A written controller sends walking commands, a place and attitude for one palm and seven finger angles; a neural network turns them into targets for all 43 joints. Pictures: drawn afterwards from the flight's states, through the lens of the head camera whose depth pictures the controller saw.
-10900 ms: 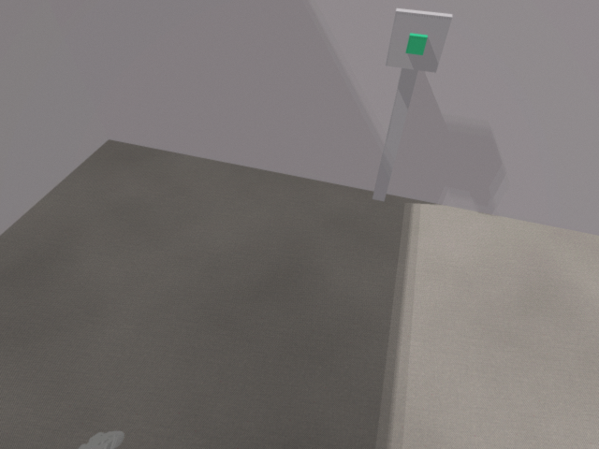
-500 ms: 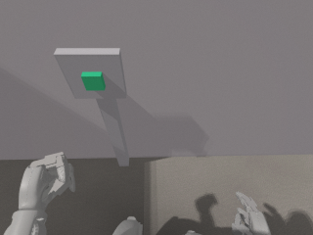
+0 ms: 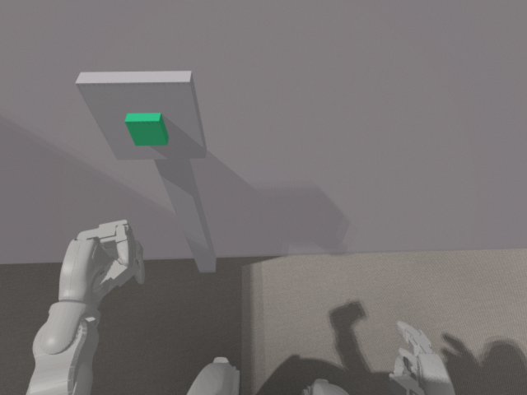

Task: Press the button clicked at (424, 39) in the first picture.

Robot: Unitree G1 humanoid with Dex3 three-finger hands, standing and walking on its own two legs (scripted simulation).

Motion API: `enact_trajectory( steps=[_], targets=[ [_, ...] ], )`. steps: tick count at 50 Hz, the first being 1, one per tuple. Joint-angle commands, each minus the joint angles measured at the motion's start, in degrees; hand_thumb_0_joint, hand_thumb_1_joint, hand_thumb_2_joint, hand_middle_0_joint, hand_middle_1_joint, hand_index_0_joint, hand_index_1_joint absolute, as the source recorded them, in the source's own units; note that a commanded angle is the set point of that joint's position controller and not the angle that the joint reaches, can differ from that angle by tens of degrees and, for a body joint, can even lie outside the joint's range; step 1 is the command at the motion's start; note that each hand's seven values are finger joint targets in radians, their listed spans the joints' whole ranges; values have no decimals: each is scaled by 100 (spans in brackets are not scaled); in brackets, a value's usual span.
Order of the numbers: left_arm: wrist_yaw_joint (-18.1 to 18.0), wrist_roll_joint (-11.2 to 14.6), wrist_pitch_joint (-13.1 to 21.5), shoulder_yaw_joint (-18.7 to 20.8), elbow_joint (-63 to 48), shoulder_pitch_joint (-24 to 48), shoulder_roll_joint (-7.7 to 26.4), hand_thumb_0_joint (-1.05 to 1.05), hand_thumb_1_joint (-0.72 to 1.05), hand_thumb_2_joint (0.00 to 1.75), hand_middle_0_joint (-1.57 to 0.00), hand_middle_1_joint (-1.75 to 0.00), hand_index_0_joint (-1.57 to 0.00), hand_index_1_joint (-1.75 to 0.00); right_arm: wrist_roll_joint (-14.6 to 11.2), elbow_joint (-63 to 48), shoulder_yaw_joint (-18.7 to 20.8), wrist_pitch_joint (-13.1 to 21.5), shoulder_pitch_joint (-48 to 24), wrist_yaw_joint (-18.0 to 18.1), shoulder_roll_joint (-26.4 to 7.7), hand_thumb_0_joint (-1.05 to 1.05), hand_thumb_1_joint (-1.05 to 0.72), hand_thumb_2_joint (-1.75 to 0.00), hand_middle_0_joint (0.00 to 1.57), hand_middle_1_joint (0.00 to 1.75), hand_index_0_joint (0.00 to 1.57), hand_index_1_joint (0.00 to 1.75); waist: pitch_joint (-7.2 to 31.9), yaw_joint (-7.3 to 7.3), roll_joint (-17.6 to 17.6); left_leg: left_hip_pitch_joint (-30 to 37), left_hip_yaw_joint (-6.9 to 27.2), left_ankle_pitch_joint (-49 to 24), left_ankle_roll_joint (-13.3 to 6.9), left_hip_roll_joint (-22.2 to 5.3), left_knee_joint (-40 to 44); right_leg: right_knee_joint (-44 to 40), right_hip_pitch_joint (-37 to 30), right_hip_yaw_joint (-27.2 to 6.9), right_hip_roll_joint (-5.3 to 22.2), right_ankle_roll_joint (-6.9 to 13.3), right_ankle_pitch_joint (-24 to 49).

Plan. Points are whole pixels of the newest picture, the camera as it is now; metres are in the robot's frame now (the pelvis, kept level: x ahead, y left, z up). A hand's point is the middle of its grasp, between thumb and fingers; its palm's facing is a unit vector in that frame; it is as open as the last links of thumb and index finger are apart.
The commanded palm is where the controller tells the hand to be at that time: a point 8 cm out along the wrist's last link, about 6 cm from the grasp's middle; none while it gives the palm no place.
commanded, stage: aim a knuckle at the button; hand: left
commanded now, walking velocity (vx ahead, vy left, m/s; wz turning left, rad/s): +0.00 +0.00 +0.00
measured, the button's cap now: (148, 128) +0.54 +0.24 +0.07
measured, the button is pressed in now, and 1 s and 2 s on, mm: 0 0 0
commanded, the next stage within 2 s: press the button with the knuckle in 1.54 s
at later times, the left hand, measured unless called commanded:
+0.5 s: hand (159, 204) +0.39 +0.19 +0.05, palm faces +0.08 -1.00 -0.02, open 3.1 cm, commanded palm +0.36 +0.24 +0.05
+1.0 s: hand (172, 169) +0.47 +0.19 +0.03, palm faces +0.10 -1.00 -0.01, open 3.1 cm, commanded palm +0.44 +0.24 +0.04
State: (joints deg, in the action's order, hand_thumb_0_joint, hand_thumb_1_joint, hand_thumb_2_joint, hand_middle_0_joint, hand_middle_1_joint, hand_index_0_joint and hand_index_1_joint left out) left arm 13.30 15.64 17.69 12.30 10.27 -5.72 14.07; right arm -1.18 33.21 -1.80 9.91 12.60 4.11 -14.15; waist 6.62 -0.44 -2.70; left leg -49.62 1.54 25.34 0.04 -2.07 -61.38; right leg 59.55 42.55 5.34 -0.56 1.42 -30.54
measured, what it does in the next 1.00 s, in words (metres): stands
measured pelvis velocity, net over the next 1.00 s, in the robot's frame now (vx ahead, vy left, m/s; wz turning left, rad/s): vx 0.00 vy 0.01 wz -0.06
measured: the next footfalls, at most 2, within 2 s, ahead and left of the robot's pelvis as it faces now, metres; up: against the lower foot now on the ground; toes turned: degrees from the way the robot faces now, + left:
none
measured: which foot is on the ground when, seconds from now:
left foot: down 0.00-1.00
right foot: down 0.00-1.00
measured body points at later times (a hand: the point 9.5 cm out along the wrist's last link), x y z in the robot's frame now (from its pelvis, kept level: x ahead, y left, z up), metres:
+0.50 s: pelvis +0.00 +0.00 +0.00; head +0.09 +0.00 +0.44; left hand +0.38 +0.24 +0.05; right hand +0.12 -0.25 -0.12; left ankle +0.04 +0.12 -0.67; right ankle -0.01 -0.11 -0.67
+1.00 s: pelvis +0.00 +0.01 -0.02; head +0.12 +0.02 +0.41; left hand +0.46 +0.25 +0.03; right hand +0.03 -0.26 -0.14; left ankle +0.04 +0.12 -0.67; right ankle -0.01 -0.11 -0.67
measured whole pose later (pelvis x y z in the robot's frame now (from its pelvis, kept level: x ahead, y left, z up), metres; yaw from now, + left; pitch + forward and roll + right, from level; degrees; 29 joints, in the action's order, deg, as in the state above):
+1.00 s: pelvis +0.00 +0.01 -0.02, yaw -3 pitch +22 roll -3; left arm 7.8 7.3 25.3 23.1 55.7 38.7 22.2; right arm 1.0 37.1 -0.8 -1.2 18.2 0.6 -14.7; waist 7.5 -7.0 -1.9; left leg -61.8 -0.8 26.4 -0.8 -3.5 -66.2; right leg 64.7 56.0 2.7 -1.6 0.7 -30.6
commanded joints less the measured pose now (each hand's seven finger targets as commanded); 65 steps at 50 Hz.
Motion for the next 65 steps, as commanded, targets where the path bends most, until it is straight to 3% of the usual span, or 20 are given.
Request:
enact_trajectory(
  steps=[1, 4, 7, 13, 19, 20, 23, 25, 28, 37, 41, 43, 46, 47, 52, 56, 58, 60, 61, 65],
  targets=[
    [-266, 16, 364, 580, -870, 1106, 978, 0, 90, 90, -130, -150, -130, -150, 17, -776, 327, 214, -62, 61, -744, 0, -90, -90, 20, 30, 20, 30, 1417, -47, 132, 1363, 62, -1337, -161, 165, 835, -992, -414, -327, -75, -82, 1655],
    [-378, -63, 411, 547, -627, 1472, 925, 0, 90, 90, -130, -150, -130, -150, 25, -711, 350, 145, -2, 13, -752, 0, -90, -90, 20, 30, 20, 30, 1472, -83, -12, 1352, 16, -1341, -143, 172, 799, -945, -359, -339, -51, -85, 1710],
    [-381, -135, 426, 608, -245, 1631, 1022, 0, 90, 90, -130, -150, -130, -150, 29, -687, 372, 50, 74, -13, -782, 0, -90, -90, 20, 30, 20, 30, 1574, -103, 193, 1277, -18, -1407, -151, 159, 771, -921, -429, -381, -57, -103, 1860],
    [-388, -224, 596, 443, 44, 2928, 1019, 0, 90, 90, -130, -150, -130, -150, 29, -503, 399, -32, 222, 3, -809, 0, -90, -90, 20, 30, 20, 30, 1858, -270, -94, 1487, -1, -1439, -151, 132, 685, -847, -214, -392, -80, -83, 1841],
    [-515, -325, 687, 509, 609, 3394, 1089, 0, 90, 90, -130, -150, -130, -150, 54, -381, 417, -161, 360, -52, -821, 0, -90, -90, 20, 30, 20, 30, 2106, -246, -160, 1600, 5, -1672, -127, 123, 657, -754, -193, -367, -94, -70, 2049],
    [-551, -337, 662, 645, 831, 3370, 1210, 0, 90, 90, -130, -150, -130, -150, 62, -370, 423, -203, 420, -63, -838, 0, -90, -90, 20, 30, 20, 30, 2125, -227, 74, 1476, 17, -1686, -135, 118, 641, -729, -276, -356, -106, -70, 2086],
    [-594, -408, 622, 521, 1196, 3714, 1085, 0, 90, 90, -130, -150, -130, -150, 55, -359, 408, -320, 468, -108, -826, 0, -90, -90, 20, 30, 20, 30, 1969, -300, 81, 1373, -10, -1659, -128, 123, 656, -724, -175, -350, -101, -85, 2133],
    [-634, -434, 640, 696, 1459, 3917, 1285, 0, 90, 90, -130, -150, -130, -150, 63, -332, 421, -387, 517, -118, -854, 0, -90, -90, 20, 30, 20, 30, 1931, -297, 218, 1242, -18, -1583, -145, 122, 610, -735, -171, -387, -118, -84, 2082],
    [-636, -486, 772, 751, 1508, 4332, 1386, 0, 90, 90, -130, -150, -130, -150, 74, -311, 421, -474, 588, -141, -838, 0, -90, -90, 20, 30, 20, 30, 2169, -293, -69, 1334, -45, -1691, -125, 120, 579, -673, -180, -413, -111, -70, 2182],
    [-610, -689, 1051, 687, 2792, 6067, 1538, 0, 90, 90, -130, -150, -130, -150, 129, -6, 406, -658, 813, -158, -907, 0, -90, -90, 20, 30, 20, 30, 2045, -671, -119, 1163, 76, -1115, -141, 89, 395, -623, 618, -406, -138, -79, 1436],
    [-599, -755, 1109, 1011, 3378, 6695, 1983, 0, 90, 90, -130, -150, -130, -150, 188, 34, 390, -751, 953, -155, -961, 0, -90, -90, 20, 30, 20, 30, 2351, -710, -66, 908, 77, -1063, -185, 101, 238, -513, 618, -454, -130, -93, 1376],
    [-595, -802, 1177, 1191, 3377, 6778, 2206, 0, 90, 90, -130, -150, -130, -150, 213, 14, 399, -795, 1024, -180, -969, 0, -90, -90, 20, 30, 20, 30, 2737, -607, -375, 1097, 81, -1328, -162, 89, 182, -399, 616, -443, -140, -69, 1539],
    [-584, -827, 1183, 1334, 3484, 6230, 2279, 0, 90, 90, -130, -150, -130, -150, 239, -81, 418, -921, 1126, -260, -978, 0, -90, -90, 20, 30, 20, 30, 2992, -466, -378, 1348, 91, -1866, -138, 58, 202, -321, 494, -379, -186, -47, 1971],
    [-567, -804, 1159, 1178, 3396, 6181, 2058, 0, 90, 90, -130, -150, -130, -150, 245, -125, 423, -955, 1124, -296, -947, 0, -90, -90, 20, 30, 20, 30, 3054, -493, -441, 1387, 50, -1936, -149, 69, 191, -338, 445, -392, -192, -62, 2075],
    [-509, -737, 1029, 1306, 3318, 5958, 2173, 0, 90, 90, -130, -150, -130, -150, 192, -225, 443, -1122, 1186, -307, -980, 0, -90, -90, 20, 30, 20, 30, 2695, -527, 33, 950, -21, -1687, -195, 68, 291, -468, 156, -422, -205, -103, 2081],
    [-573, -721, 1240, 1148, 2566, 6274, 2029, 0, 90, 90, -130, -150, -130, -150, 183, -171, 477, -1131, 1191, -312, -943, 0, -90, -90, 20, 30, 20, 30, 2901, -570, -497, 1615, 55, -2038, -150, 17, 316, -460, 424, -370, -230, -58, 2135],
    [-622, -708, 1301, 910, 2440, 6101, 1708, 0, 90, 90, -130, -150, -130, -150, 176, -148, 495, -1122, 1180, -332, -907, 0, -90, -90, 20, 30, 20, 30, 2896, -602, -592, 1949, 103, -2146, -113, -6, 360, -507, 550, -302, -259, -38, 2069],
    [-654, -703, 1275, 914, 2706, 6017, 1672, 0, 90, 90, -130, -150, -130, -150, 190, -49, 502, -1121, 1220, -319, -943, 0, -90, -90, 20, 30, 20, 30, 2644, -683, -230, 1765, 127, -2031, -139, -8, 354, -546, 593, -292, -267, -52, 2001],
    [-673, -726, 1270, 997, 2744, 6075, 1822, 0, 90, 90, -130, -150, -130, -150, 183, -11, 505, -1125, 1220, -307, -963, 0, -90, -90, 20, 30, 20, 30, 2593, -671, -225, 1672, 128, -1980, -129, -11, 370, -529, 554, -301, -244, -62, 2012],
    [-678, -785, 1137, 747, 3000, 5873, 1494, 0, 90, 90, -130, -150, -130, -150, 172, -55, 486, -1145, 1170, -334, -931, 0, -90, -90, 20, 30, 20, 30, 2292, -618, -401, 1725, 153, -1869, -99, 9, 482, -570, 726, -239, -228, -19, 1818]
  ],
)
